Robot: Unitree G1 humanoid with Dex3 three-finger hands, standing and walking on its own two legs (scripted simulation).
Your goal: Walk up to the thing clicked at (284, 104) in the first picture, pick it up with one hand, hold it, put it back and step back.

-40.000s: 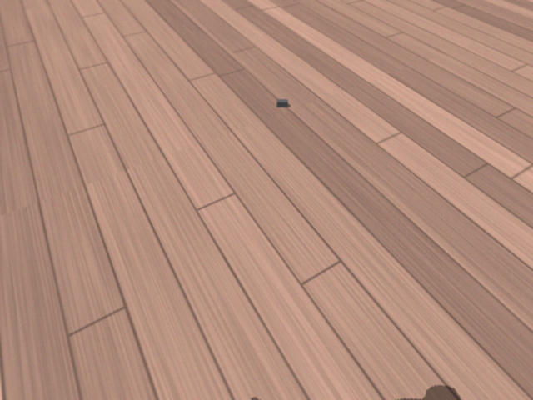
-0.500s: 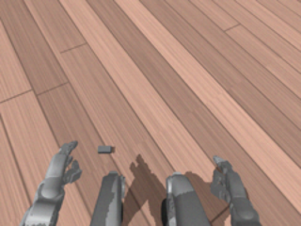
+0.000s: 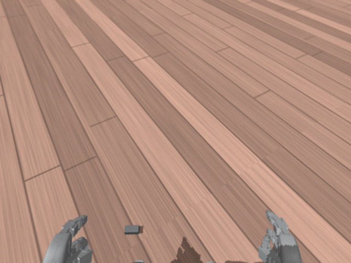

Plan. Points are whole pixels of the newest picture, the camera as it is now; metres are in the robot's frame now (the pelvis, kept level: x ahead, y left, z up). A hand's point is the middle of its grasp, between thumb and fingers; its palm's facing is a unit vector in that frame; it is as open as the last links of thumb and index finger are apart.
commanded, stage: home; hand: left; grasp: from above
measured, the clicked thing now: (132, 229) +0.39 +0.19 -0.69
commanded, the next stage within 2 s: stand in 1.94 s
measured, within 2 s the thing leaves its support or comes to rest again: neither
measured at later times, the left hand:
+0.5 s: hand (90, 259) +0.16 +0.18 -0.04, palm faces +0.05 -0.98 -0.20, open 7.4 cm
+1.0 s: hand (90, 261) +0.15 +0.18 -0.04, palm faces +0.04 -0.98 -0.20, open 7.4 cm
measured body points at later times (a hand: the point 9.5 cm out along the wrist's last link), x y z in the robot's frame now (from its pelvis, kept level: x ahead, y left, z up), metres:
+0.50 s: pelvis -0.01 +0.00 +0.00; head +0.01 +0.00 +0.45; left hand +0.15 +0.23 -0.03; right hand +0.16 -0.24 -0.06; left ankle +0.00 +0.12 -0.68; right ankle +0.00 -0.14 -0.68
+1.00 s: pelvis -0.01 +0.00 +0.00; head +0.01 +0.01 +0.45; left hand +0.15 +0.23 -0.03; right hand +0.16 -0.24 -0.06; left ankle +0.00 +0.12 -0.68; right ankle +0.00 -0.14 -0.68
